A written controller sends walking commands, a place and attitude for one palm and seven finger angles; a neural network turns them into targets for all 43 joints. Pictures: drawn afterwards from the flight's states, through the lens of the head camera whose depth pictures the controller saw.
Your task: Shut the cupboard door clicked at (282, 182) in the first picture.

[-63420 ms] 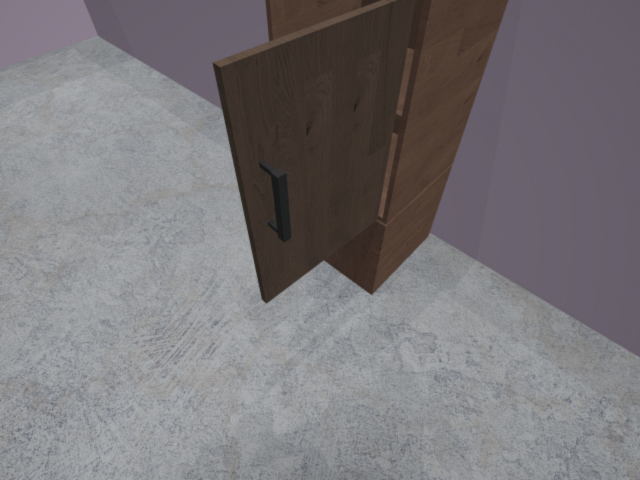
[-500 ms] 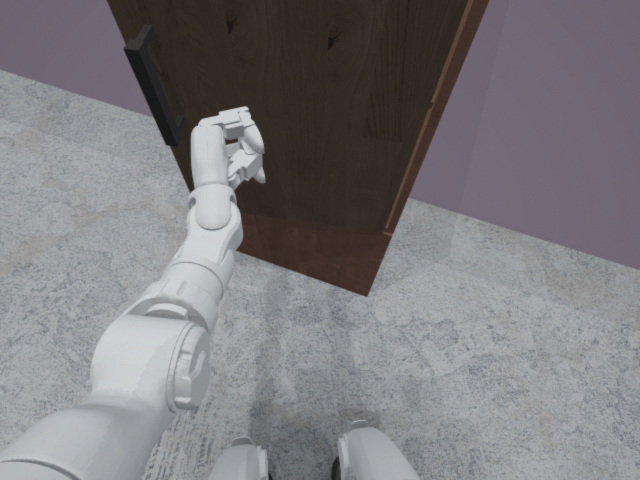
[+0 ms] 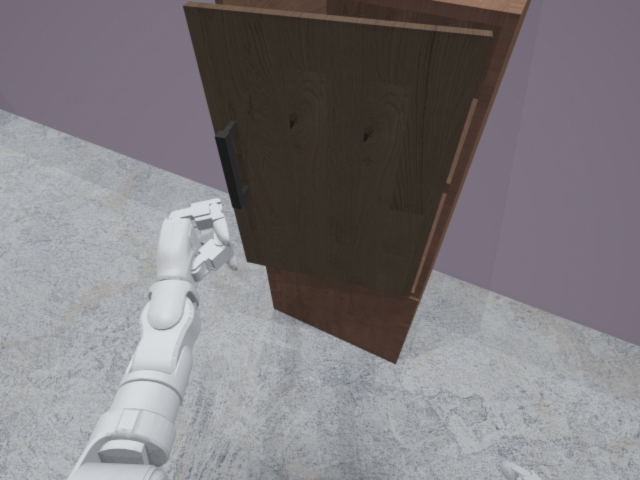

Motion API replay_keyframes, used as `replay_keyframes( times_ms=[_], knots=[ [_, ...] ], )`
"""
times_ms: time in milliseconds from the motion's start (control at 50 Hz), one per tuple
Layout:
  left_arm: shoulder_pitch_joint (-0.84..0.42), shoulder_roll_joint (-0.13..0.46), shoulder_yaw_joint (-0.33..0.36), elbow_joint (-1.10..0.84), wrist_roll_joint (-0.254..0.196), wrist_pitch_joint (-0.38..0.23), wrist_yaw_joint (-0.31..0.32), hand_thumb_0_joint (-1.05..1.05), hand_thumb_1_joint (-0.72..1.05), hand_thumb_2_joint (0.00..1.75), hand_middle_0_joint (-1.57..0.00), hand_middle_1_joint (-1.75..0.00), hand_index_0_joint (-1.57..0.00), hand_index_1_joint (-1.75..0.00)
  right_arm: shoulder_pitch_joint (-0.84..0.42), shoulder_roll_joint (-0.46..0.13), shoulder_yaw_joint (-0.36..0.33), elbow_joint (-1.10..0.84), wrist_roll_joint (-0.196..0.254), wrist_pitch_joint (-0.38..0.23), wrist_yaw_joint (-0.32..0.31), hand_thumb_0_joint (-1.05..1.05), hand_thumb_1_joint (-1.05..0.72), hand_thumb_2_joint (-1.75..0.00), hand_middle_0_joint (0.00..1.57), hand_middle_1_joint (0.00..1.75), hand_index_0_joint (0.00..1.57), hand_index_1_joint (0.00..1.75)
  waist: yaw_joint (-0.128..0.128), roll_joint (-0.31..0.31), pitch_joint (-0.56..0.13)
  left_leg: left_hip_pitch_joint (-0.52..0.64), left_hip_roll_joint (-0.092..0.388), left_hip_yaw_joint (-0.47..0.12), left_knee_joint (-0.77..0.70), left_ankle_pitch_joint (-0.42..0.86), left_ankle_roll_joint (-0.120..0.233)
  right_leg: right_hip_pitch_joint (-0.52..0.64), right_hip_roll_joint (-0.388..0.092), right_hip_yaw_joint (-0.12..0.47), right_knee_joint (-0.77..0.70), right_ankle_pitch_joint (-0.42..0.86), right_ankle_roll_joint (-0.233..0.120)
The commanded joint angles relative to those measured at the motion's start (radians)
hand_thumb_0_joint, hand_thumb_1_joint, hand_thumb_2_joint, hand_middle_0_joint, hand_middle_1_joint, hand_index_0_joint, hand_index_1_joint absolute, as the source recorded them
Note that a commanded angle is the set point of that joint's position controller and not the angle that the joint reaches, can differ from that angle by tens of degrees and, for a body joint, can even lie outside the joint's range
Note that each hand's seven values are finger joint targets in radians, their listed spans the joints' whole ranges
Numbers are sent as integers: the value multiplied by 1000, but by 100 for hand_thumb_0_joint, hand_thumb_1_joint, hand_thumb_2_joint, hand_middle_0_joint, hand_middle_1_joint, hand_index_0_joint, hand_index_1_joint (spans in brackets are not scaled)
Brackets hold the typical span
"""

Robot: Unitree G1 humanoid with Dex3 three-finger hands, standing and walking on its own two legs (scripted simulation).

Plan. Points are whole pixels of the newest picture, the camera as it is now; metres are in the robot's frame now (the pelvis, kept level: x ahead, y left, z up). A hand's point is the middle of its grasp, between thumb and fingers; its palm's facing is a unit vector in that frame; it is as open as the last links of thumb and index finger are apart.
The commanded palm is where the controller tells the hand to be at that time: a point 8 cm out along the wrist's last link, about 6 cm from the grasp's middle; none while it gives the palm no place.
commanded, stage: draw the hand back to the body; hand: left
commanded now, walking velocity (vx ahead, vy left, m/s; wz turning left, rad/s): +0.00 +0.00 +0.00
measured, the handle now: (235, 166) +0.63 +0.16 +0.02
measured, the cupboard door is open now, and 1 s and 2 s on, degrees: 12 12 12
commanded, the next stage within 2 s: step back with the hand held close in 1.10 s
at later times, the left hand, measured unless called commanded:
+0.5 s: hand (75, 313) +0.26 +0.24 +0.15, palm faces +0.28 -0.91 -0.29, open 4.4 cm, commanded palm +0.21 +0.29 +0.18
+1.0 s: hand out of the picture +0.20 +0.29 +0.18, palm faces +0.47 -0.79 -0.39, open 7.3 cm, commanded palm +0.15 +0.32 +0.21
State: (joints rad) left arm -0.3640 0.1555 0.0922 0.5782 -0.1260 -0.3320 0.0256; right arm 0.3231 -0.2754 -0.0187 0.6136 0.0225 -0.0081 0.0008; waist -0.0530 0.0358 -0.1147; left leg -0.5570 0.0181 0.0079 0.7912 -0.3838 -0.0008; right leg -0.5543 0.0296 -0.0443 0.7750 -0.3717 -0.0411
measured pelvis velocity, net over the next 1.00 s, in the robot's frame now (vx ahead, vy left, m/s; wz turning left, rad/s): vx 0.02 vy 0.02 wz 0.02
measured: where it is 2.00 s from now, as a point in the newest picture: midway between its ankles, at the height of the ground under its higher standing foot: outside the picture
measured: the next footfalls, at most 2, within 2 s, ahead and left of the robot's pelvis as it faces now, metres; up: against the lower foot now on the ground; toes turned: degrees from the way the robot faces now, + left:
none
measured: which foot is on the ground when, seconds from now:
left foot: down 0.00-1.00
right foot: down 0.00-1.00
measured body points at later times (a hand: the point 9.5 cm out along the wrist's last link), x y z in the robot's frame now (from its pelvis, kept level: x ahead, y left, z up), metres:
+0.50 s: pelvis +0.02 +0.03 +0.03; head +0.00 +0.00 +0.48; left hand +0.24 +0.29 +0.16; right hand +0.22 -0.17 -0.05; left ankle +0.01 +0.12 -0.71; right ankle +0.01 -0.09 -0.71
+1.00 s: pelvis +0.02 +0.02 +0.04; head -0.01 +0.00 +0.48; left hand +0.17 +0.33 +0.20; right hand +0.20 -0.20 -0.05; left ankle +0.01 +0.12 -0.71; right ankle +0.01 -0.09 -0.71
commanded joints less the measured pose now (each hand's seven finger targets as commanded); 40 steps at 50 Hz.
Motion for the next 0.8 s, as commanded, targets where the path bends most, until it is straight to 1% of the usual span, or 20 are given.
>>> replay_keyframes(
  times_ms=[0, 20, 60, 80, 160, 180, 240, 280, 300, 360, 420, 440, 460, 520, 620, 640, 660, 700, 740, 780],
  knots=[
    [-155, 191, 105, -284, -43, 27, -25, 0, 90, 90, -116, -135, -116, -135, -84, -82, -12, -175, 20, -46, -18, 0, -90, -90, 20, 30, 20, 30, 64, -30, -190, 114, -38, 31, -158, 112, 31, 230, -27, 67, -190, 164, 29],
    [-124, 231, 31, -394, 38, 38, -1, 0, 90, 90, -113, -132, -113, -132, -119, -47, -16, -196, 31, -7, -36, 0, -90, -90, 20, 30, 20, 30, 42, -87, -216, 151, -34, 34, -200, 128, 31, 313, -57, 114, -233, 188, 45],
    [-65, 257, 70, -496, 29, 73, 23, 0, 90, 90, -108, -126, -108, -126, -160, -50, -11, -221, 31, 10, -62, 0, -90, -90, 20, 30, 20, 30, 54, -88, -198, 182, -34, 28, -226, 158, 35, 362, -63, 107, -256, 231, 48],
    [-48, 267, 70, -545, 37, 89, 31, 0, 90, 90, -105, -123, -105, -123, -181, -49, -6, -221, 32, 13, -68, 0, -90, -90, 20, 30, 20, 30, 55, -47, -168, 220, -27, 29, -245, 170, 36, 347, -56, 94, -267, 236, 43],
    [9, 232, 16, -709, 53, 135, 48, 0, 90, 90, -94, -111, -94, -111, -211, -48, 8, -225, 29, -7, -85, 0, -90, -90, 20, 30, 20, 30, 46, 3, -98, 346, -16, 11, -309, 246, 36, 343, -32, 43, -303, 273, 22],
    [42, 242, 28, -719, 58, 146, 53, 0, 90, 90, -92, -108, -92, -108, -215, -47, 15, -218, 26, -14, -87, 0, -90, -90, 20, 30, 20, 30, 49, 17, -83, 369, -15, 9, -325, 246, 35, 336, -28, 38, -318, 270, 24],
    [152, 204, 9, -746, 62, 182, 56, 0, 90, 90, -83, -99, -83, -99, -217, -44, 23, -207, 17, -29, -86, 0, -90, -90, 20, 30, 20, 30, 50, 1, -29, 406, -10, 0, -363, 269, 30, 356, -23, 21, -345, 281, 23],
    [210, 216, 25, -776, 66, 194, 56, 0, 90, 90, -78, -93, -78, -93, -221, -48, 30, -203, 15, -37, -85, 0, -90, -90, 20, 30, 20, 30, 57, -27, -2, 420, -7, -9, -389, 282, 28, 370, -20, 13, -364, 279, 22],
    [246, 204, 22, -802, 62, 200, 54, 0, 90, 90, -75, -90, -75, -90, -226, -45, 30, -203, 12, -40, -84, 0, -90, -90, 20, 30, 20, 30, 60, -10, -2, 434, -6, -10, -397, 287, 26, 385, -22, 13, -370, 281, 22],
    [345, 262, 97, -867, 62, 211, 60, 0, 90, 90, -67, -81, -67, -81, -236, -48, 33, -197, 3, -47, -84, 0, -90, -90, 20, 30, 20, 30, 80, -13, -10, 447, -4, -12, -419, 327, 22, 435, -23, 6, -385, 309, 20],
    [385, 300, 157, -989, 66, 204, 69, 0, 90, 90, -58, -72, -58, -72, -250, -37, 40, -198, -3, -60, -80, 0, -90, -90, 20, 30, 20, 30, 90, 42, -32, 467, -3, -16, -429, 381, 12, 468, -25, 1, -387, 339, 18],
    [423, 312, 180, -1012, 65, 206, 72, 0, 90, 90, -56, -69, -56, -69, -252, -35, 39, -197, -7, -65, -80, 0, -90, -90, 20, 30, 20, 30, 96, 36, -32, 468, -2, -19, -428, 402, 11, 478, -25, 0, -387, 352, 18],
    [459, 349, 223, -1023, 64, 209, 76, 0, 90, 90, -53, -66, -53, -66, -253, -41, 38, -193, -10, -69, -80, 0, -90, -90, 20, 30, 20, 30, 104, 53, -27, 459, -3, -17, -429, 407, 10, 491, -26, 2, -393, 355, 18],
    [524, 355, 263, -1090, 64, 205, 82, 0, 90, 90, -45, -57, -45, -57, -257, -29, 36, -189, -13, -82, -78, 0, -90, -90, 20, 30, 20, 30, 107, 47, -26, 464, -3, -14, -427, 435, 5, 496, -26, -2, -394, 372, 20],
    [665, 360, 322, -1131, 59, 208, 84, 0, 90, 90, -31, -42, -31, -42, -248, -36, 24, -175, -11, -102, -70, 0, -90, -90, 20, 30, 20, 30, 110, 36, 34, 446, 5, -16, -431, 455, -2, 476, -25, -7, -403, 360, 26],
    [683, 364, 334, -1143, 58, 209, 84, 0, 90, 90, -28, -39, -28, -39, -247, -39, 20, -172, -11, -105, -68, 0, -90, -90, 20, 30, 20, 30, 111, 57, 36, 445, 5, -13, -432, 447, -2, 476, -27, -5, -404, 354, 27],
    [722, 381, 360, -1134, 58, 208, 86, 0, 90, 90, -25, -36, -25, -36, -247, -45, 15, -167, -12, -111, -69, 0, -90, -90, 20, 30, 20, 30, 115, 31, 53, 435, 7, -15, -434, 438, 0, 472, -25, -7, -412, 346, 28],
    [755, 405, 404, -1163, 55, 200, 90, 0, 90, 90, -20, -30, -20, -30, -244, -43, 11, -168, -11, -118, -69, 0, -90, -90, 20, 30, 20, 30, 120, 44, 45, 429, 6, -12, -435, 424, -1, 479, -28, -6, -405, 336, 27],
    [736, 346, 344, -1136, 61, 201, 87, 0, 90, 90, -20, -30, -20, -30, -237, -48, 8, -158, -10, -124, -69, 0, -90, -90, 20, 30, 20, 30, 103, 10, 76, 424, 6, -13, -442, 387, 2, 446, -27, -8, -411, 303, 31],
    [702, 345, 332, -1122, 64, 203, 91, 0, 90, 90, -20, -30, -20, -30, -234, -60, 5, -153, -10, -130, -73, 0, -90, -90, 20, 30, 20, 30, 99, -5, 98, 419, 4, -15, -451, 336, 9, 427, -29, -5, -422, 261, 33]
  ],
)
